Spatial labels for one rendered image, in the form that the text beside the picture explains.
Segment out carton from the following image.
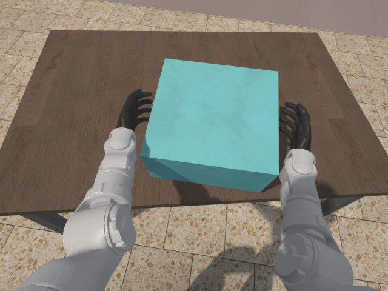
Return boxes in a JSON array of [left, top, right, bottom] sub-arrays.
[[140, 58, 279, 192]]

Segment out right robot upper arm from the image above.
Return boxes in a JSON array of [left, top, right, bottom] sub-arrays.
[[274, 233, 380, 291]]

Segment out table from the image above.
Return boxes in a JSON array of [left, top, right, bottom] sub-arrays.
[[0, 30, 388, 235]]

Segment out left robot upper arm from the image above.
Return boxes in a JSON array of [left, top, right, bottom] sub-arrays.
[[12, 203, 136, 291]]

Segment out right robot hand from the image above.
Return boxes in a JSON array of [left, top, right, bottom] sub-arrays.
[[279, 102, 312, 151]]

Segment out robot right forearm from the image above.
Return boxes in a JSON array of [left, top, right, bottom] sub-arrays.
[[279, 149, 343, 255]]

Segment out robot left forearm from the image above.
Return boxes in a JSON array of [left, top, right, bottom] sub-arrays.
[[63, 127, 137, 253]]

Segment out left robot hand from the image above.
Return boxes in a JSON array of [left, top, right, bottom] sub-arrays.
[[116, 89, 153, 132]]

